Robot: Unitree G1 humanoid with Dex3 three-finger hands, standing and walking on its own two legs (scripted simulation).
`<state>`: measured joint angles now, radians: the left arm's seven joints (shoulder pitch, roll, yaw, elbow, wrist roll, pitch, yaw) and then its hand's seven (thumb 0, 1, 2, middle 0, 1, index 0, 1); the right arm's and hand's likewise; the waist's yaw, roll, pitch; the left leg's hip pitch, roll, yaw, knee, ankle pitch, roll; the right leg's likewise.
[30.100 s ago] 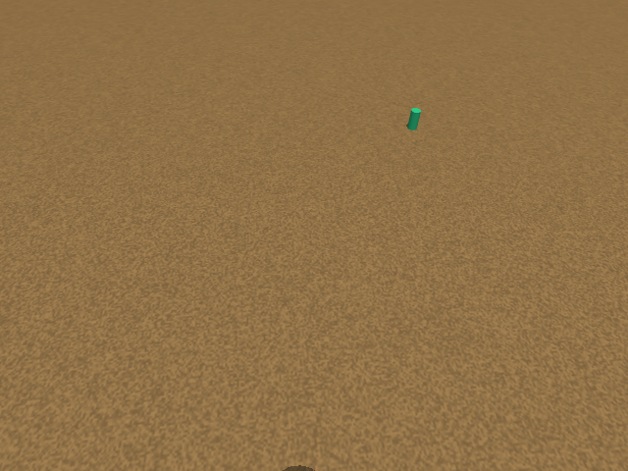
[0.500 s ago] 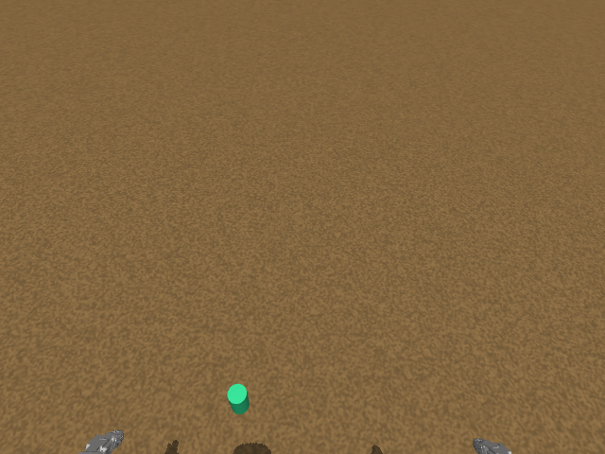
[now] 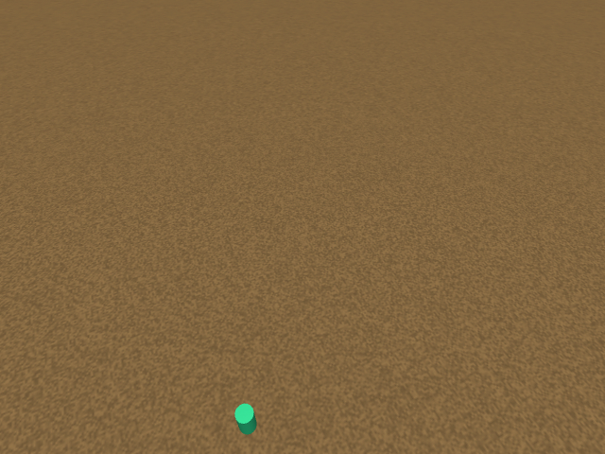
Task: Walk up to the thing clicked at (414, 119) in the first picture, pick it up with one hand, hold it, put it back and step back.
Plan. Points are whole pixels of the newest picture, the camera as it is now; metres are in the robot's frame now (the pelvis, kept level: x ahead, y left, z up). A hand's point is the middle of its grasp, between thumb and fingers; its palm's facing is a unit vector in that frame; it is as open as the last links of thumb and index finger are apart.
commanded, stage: stand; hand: left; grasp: from above
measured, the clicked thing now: (246, 419) +0.38 +0.17 -0.72
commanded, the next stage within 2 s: step back in 1.74 s
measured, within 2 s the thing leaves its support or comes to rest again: neither
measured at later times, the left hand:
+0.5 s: hand out of the picture +0.06 +0.23 -0.16, palm faces +0.03 -0.95 -0.32, open 7.3 cm
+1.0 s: hand out of the picture +0.07 +0.23 -0.15, palm faces +0.02 -0.94 -0.33, open 7.3 cm
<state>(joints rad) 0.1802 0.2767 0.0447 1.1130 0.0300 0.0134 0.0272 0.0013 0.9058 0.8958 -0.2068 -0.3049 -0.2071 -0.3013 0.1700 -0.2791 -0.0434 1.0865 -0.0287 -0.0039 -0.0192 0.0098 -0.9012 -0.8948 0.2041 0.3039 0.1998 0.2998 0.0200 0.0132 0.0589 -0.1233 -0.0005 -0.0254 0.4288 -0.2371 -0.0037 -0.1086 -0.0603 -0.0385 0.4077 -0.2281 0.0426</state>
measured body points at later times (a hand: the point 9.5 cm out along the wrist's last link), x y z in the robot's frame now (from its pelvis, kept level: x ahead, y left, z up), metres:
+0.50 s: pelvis +0.00 -0.01 +0.00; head +0.00 -0.01 +0.45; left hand +0.06 +0.28 -0.14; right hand +0.06 -0.30 -0.14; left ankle +0.00 +0.12 -0.74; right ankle +0.00 -0.15 -0.74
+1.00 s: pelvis +0.00 -0.01 +0.00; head +0.00 -0.02 +0.45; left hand +0.07 +0.28 -0.13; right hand +0.07 -0.31 -0.13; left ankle +0.00 +0.12 -0.74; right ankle +0.00 -0.15 -0.74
